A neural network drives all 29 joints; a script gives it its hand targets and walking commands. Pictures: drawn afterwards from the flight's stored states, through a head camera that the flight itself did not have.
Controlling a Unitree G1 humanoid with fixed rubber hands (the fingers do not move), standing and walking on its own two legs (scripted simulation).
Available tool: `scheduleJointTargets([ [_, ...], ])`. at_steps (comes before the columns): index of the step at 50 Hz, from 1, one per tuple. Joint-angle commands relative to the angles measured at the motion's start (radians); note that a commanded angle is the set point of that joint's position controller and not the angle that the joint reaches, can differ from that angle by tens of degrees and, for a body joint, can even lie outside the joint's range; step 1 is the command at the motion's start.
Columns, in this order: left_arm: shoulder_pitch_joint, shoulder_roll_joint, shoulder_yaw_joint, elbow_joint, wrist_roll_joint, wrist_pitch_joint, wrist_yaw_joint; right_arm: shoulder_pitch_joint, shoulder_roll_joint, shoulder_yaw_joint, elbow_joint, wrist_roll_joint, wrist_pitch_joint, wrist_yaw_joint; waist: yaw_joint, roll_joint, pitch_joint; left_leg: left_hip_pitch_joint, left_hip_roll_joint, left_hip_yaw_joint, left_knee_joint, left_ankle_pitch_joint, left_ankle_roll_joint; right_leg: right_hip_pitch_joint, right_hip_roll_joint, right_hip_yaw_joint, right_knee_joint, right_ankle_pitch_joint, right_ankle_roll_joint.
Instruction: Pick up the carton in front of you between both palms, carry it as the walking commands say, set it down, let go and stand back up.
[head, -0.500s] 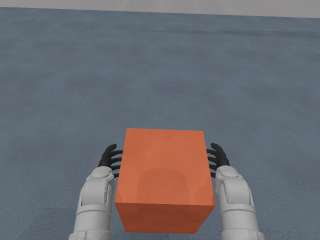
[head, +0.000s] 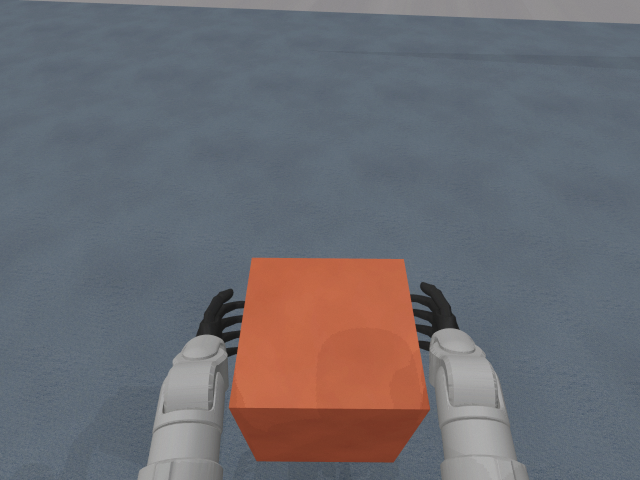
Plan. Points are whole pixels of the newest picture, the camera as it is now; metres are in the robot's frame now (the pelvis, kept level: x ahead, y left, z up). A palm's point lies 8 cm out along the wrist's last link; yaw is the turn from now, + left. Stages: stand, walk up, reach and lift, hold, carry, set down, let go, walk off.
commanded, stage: hold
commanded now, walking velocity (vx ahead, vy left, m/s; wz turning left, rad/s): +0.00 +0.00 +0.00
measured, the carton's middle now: (326, 365) +0.30 +0.01 -0.04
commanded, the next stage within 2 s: set down in 0.64 s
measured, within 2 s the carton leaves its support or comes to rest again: neither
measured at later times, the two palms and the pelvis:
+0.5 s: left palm (236, 339) +0.29 +0.12 +0.04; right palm (468, 329) +0.30 -0.18 +0.04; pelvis +0.00 -0.04 +0.00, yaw +2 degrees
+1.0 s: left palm (249, 328) +0.34 +0.12 +0.00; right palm (456, 328) +0.34 -0.18 +0.00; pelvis +0.00 -0.01 -0.01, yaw +1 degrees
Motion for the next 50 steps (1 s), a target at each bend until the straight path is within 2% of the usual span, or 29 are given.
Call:
scheduleJointTargets([
  [1, -0.542, -0.9, -0.543, -0.038, -0.241, -0.039, -0.249, -0.398, 0.919, 0.503, 0.003, 0.221, -0.034, 0.235, -0.044, -0.023, -0.24, -0.233, -0.036, -0.082, -0.135, 0.143, 0.002, 0.323, 0.126, 0.038, 0.019, 0.101, -0.028],
  [13, -0.551, -0.915, -0.467, 0.016, -0.202, -0.038, -0.261, -0.477, 0.955, 0.51, 0.035, 0.236, -0.028, 0.268, 0.002, -0.047, -0.269, -0.294, -0.061, -0.066, -0.144, 0.048, 0.025, 0.396, 0.085, 0.064, -0.007, 0.057, -0.014],
  [23, -0.581, -0.925, -0.439, 0.046, -0.195, -0.042, -0.279, -0.493, 0.964, 0.485, 0.073, 0.228, -0.022, 0.28, -0.002, -0.069, -0.277, -0.304, -0.065, -0.061, -0.138, 0.021, 0.027, 0.407, 0.065, 0.082, -0.031, 0.013, -0.003],
  [35, -0.621, -0.943, -0.438, 0.046, -0.192, -0.04, -0.275, -0.519, 0.952, 0.453, 0.096, 0.215, -0.027, 0.285, -0.013, -0.042, -0.267, -0.311, -0.063, -0.061, -0.148, 0.027, 0.016, 0.401, 0.078, 0.063, -0.015, 0.048, -0.01],
  [39, -0.691, -0.961, -0.383, 0.126, -0.155, -0.061, -0.266, -0.598, 0.91, 0.368, 0.166, 0.171, -0.058, 0.292, -0.031, -0.015, -0.225, -0.348, -0.058, -0.061, -0.137, -0.033, 0.01, 0.357, 0.092, 0.045, 0.011, -0.019, -0.024],
  [44, -0.767, -0.908, -0.219, 0.286, -0.038, -0.127, -0.227, -0.7, 0.816, 0.182, 0.292, 0.059, -0.132, 0.281, -0.058, 0.002, -0.152, -0.448, -0.056, -0.062, -0.082, -0.083, 0.006, 0.256, 0.109, 0.025, 0.081, -0.061, -0.038],
  [47, -0.75, -0.823, -0.119, 0.333, 0.032, -0.189, -0.191, -0.682, 0.727, 0.078, 0.344, -0.013, -0.188, 0.257, -0.069, -0.011, -0.149, -0.493, -0.072, -0.053, -0.025, -0.033, -0.003, 0.156, 0.115, 0.021, 0.127, -0.003, -0.04],
  [50, -0.7, -0.743, -0.065, 0.356, 0.069, -0.274, -0.168, -0.621, 0.664, 0.033, 0.373, -0.053, -0.269, 0.242, -0.07, -0.023, -0.207, -0.541, -0.088, -0.042, 0.046, 0.074, -0.014, 0.055, 0.122, 0.022, 0.189, 0.116, -0.033],
])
